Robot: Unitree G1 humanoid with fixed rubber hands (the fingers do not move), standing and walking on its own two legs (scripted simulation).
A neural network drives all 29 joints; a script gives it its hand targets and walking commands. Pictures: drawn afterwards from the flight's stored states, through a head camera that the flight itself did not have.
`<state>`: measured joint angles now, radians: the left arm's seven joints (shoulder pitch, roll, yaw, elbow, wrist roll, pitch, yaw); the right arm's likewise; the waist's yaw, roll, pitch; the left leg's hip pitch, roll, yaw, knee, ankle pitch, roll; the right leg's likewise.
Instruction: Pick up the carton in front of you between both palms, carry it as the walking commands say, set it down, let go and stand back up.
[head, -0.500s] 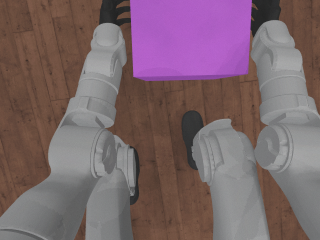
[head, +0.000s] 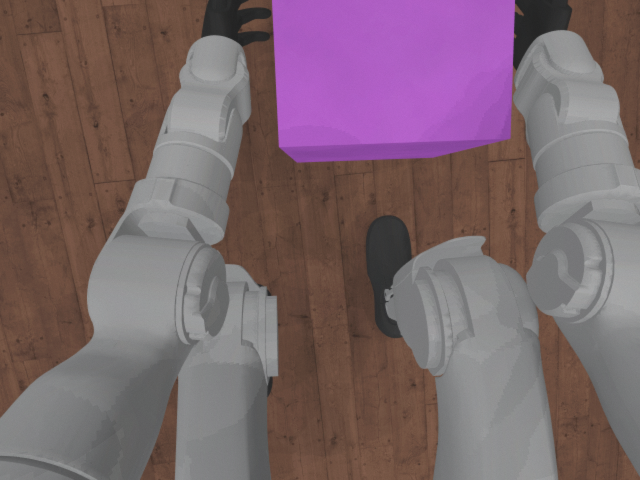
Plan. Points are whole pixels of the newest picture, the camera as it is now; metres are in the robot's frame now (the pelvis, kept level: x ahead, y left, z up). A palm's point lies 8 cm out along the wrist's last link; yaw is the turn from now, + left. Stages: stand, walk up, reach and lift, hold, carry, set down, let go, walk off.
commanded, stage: set down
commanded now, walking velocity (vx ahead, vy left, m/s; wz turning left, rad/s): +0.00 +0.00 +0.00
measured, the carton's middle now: (374, 68) +0.50 -0.12 -0.24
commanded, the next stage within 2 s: let go in 1.88 s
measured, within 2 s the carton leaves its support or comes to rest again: rests again in 0.38 s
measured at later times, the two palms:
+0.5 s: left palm (230, 36) +0.54 +0.03 -0.18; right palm (536, 51) +0.48 -0.28 -0.17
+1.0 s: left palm (179, 9) +0.55 +0.07 -0.14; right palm (574, 52) +0.47 -0.30 -0.14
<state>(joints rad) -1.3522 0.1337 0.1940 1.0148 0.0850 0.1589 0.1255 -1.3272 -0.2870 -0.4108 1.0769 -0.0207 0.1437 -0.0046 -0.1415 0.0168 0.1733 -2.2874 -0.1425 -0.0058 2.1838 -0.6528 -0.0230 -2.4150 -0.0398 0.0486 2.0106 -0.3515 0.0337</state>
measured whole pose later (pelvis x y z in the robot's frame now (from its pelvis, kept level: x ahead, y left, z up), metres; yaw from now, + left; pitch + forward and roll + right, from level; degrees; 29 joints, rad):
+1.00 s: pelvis +0.00 -0.01 +0.01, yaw -1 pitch +38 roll +0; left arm -1.31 0.31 0.02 0.88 -0.11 0.12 0.12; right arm -1.23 -0.35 -0.28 0.98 0.22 0.00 -0.07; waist -0.11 0.02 0.28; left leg -2.17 -0.11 -0.03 2.17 -0.68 -0.04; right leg -2.31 -0.02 0.02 1.99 -0.35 0.01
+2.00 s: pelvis +0.05 -0.02 +0.26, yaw -2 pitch +44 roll +2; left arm -0.94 0.21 0.22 0.83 0.06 0.14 0.03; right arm -0.79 -0.20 -0.36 0.71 -0.01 0.11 0.03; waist -0.10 0.04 -0.14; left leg -1.52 -0.06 -0.05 1.22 -0.47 -0.03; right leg -1.65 0.00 0.03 1.12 -0.25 0.00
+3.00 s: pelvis +0.14 +0.00 +0.40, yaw -4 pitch -3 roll -2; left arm 0.22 0.20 0.04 0.43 0.01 0.10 -0.06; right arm 0.22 -0.22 -0.05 0.42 -0.01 0.12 0.07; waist 0.00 0.04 0.10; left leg -0.04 -0.01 -0.07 0.44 -0.35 0.02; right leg -0.17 0.01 0.01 0.40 -0.18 0.02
